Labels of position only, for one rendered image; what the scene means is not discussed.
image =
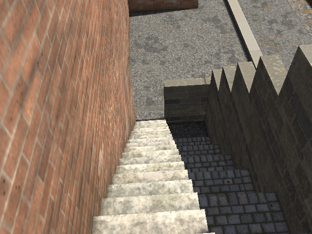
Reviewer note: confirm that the stairs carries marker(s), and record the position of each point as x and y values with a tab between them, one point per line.
150	192

